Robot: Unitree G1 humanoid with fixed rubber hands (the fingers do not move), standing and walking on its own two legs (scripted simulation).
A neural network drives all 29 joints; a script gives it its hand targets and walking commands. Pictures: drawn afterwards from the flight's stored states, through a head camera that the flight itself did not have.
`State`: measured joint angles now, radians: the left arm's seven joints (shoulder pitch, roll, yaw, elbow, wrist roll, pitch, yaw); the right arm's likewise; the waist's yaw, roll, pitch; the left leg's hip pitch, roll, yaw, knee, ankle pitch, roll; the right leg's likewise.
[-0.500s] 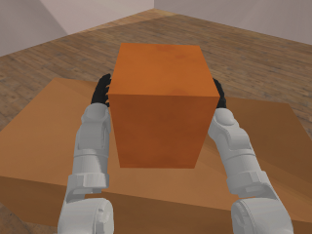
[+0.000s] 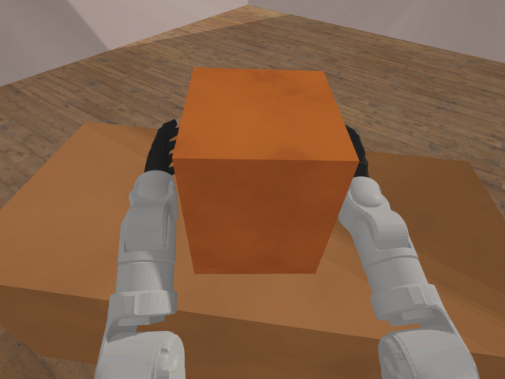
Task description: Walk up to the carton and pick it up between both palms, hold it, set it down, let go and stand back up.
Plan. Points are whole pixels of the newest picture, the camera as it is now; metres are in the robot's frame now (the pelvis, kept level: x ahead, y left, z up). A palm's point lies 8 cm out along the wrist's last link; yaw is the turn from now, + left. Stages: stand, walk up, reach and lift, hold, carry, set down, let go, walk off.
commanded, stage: hold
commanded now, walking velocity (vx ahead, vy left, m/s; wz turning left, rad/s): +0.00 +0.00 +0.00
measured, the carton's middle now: (257, 175) +0.37 -0.01 +0.15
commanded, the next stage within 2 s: none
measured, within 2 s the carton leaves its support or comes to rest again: neither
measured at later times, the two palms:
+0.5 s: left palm (159, 169) +0.36 +0.14 +0.18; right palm (353, 175) +0.35 -0.15 +0.17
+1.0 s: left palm (159, 170) +0.36 +0.14 +0.17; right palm (351, 175) +0.35 -0.15 +0.17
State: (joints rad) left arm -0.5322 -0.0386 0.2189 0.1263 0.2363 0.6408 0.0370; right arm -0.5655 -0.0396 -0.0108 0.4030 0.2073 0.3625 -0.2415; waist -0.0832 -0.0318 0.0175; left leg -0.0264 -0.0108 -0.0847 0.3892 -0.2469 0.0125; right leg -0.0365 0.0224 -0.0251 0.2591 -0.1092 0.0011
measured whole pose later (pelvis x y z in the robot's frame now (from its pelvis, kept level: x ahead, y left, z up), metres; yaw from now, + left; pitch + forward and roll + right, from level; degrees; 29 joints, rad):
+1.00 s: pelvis +0.00 +0.00 +0.00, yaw +0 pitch -6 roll -2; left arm -0.54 -0.02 0.22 0.15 0.23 0.63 0.03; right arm -0.57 -0.03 -0.02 0.42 0.20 0.35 -0.24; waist -0.09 -0.04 0.01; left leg -0.04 -0.01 -0.09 0.39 -0.25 0.01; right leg -0.04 0.02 -0.03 0.26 -0.11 0.00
